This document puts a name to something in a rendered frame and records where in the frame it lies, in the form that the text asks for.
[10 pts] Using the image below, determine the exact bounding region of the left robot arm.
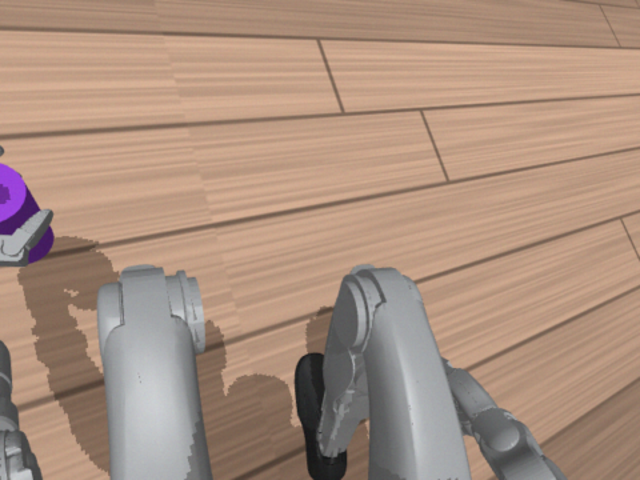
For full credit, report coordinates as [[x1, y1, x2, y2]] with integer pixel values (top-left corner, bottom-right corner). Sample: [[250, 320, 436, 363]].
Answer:
[[0, 340, 43, 480]]

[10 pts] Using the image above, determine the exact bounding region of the left robot hand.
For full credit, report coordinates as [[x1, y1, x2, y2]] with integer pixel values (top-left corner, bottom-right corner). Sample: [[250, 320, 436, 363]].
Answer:
[[0, 146, 53, 267]]

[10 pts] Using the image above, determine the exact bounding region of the right robot hand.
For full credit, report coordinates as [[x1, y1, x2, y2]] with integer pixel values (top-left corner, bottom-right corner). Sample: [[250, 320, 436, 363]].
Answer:
[[441, 357, 499, 437]]

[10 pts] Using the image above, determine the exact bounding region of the bottle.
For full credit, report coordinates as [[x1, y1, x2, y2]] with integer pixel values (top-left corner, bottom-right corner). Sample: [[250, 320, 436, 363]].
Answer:
[[0, 163, 54, 264]]

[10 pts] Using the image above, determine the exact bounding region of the right robot arm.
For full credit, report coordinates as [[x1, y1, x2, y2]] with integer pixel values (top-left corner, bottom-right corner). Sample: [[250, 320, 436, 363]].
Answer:
[[471, 408, 568, 480]]

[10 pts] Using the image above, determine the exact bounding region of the right robot foot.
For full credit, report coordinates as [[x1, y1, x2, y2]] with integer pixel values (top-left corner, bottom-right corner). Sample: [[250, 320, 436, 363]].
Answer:
[[295, 353, 347, 480]]

